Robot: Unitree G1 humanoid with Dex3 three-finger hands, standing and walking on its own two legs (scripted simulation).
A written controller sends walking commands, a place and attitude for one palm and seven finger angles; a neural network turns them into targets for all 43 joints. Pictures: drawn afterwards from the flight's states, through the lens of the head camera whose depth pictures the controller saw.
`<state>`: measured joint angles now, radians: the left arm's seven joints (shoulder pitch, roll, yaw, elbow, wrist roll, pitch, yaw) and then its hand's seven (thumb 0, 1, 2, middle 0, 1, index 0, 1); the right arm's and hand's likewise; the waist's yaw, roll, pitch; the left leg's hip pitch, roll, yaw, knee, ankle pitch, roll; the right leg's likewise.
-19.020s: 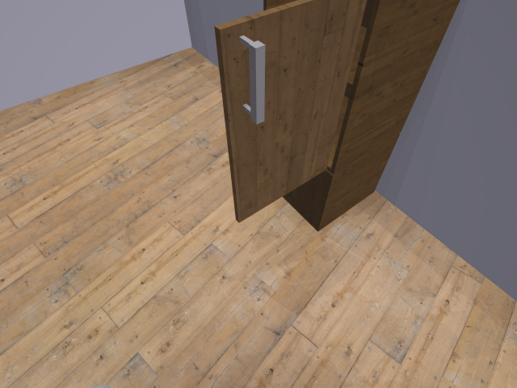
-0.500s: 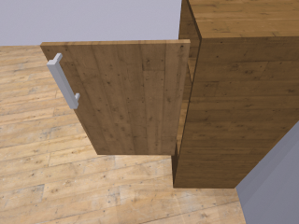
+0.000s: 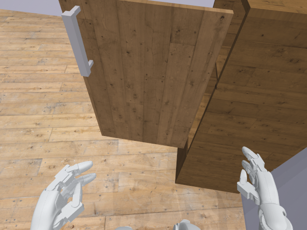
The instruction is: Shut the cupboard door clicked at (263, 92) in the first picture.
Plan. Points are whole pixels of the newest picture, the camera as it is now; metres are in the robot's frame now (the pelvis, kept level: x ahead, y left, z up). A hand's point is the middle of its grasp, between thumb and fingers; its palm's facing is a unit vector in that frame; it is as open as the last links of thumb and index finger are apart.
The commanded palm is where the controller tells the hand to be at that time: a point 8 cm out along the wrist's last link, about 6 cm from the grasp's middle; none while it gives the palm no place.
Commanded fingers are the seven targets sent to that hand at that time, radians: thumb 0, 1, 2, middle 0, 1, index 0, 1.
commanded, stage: raise the hand and make a fist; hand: left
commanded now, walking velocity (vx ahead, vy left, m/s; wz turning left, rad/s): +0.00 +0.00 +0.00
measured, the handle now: (81, 43) +0.49 +0.25 +0.21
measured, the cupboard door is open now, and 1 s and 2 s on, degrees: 90 90 90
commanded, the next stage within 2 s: bring the fist close to the handle in 1.44 s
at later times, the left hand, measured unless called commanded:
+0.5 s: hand (71, 159) +0.22 +0.19 +0.13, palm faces -0.01 -1.00 -0.08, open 3.6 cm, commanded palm +0.19 +0.25 +0.14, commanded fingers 0.00 0.90 0.90 -1.10 -1.28 -1.10 -1.28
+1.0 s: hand (50, 122) +0.26 +0.22 +0.20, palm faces +0.02 -0.99 -0.10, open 3.1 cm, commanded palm +0.22 +0.26 +0.21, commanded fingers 0.00 0.90 0.90 -1.30 -1.50 -1.30 -1.50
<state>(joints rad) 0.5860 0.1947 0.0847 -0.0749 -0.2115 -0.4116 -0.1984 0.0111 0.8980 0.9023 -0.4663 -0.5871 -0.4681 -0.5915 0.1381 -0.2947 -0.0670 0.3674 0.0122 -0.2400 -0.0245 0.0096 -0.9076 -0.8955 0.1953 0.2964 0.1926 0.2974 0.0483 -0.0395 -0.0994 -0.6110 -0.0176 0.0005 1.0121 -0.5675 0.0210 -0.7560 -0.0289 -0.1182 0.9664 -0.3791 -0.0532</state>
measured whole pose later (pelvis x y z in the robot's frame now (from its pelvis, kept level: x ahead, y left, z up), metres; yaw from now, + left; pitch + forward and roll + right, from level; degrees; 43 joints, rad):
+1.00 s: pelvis +0.03 +0.02 +0.05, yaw +1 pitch -1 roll -1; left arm 0.22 0.30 0.22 -0.30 -0.28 0.10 -0.25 0.01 0.89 0.90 -1.28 -1.48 -1.28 -1.48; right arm 0.23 -0.22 0.10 0.58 0.05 -0.26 -0.09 0.01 -0.90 -0.89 0.20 0.30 0.20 0.30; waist 0.07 0.05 -0.02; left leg -0.14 -0.03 -0.01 0.58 -0.41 0.05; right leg -0.28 -0.02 -0.12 0.55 -0.24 -0.01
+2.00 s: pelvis +0.02 +0.00 +0.06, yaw -1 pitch -2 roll +0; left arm -0.11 0.34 0.30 0.07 -0.28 0.12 -0.27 0.01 0.89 0.90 -1.30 -1.50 -1.30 -1.50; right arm 0.23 -0.26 0.06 0.64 0.07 -0.24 -0.11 0.01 -0.90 -0.89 0.20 0.30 0.20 0.30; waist 0.03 0.05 -0.01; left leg -0.13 -0.01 0.01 0.53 -0.37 0.02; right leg -0.29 0.00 -0.10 0.53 -0.21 -0.04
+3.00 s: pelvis +0.03 +0.02 +0.06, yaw -1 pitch +2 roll -1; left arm -0.39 0.35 0.31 0.41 -0.22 0.03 -0.25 0.01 0.89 0.90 -1.30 -1.50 -1.30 -1.50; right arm 0.26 -0.26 0.05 0.65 0.07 -0.16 -0.10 0.01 -0.90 -0.89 0.20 0.30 0.20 0.30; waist 0.01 0.05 -0.02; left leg -0.14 -0.03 0.03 0.47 -0.35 0.04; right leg -0.31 -0.01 -0.08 0.48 -0.20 -0.02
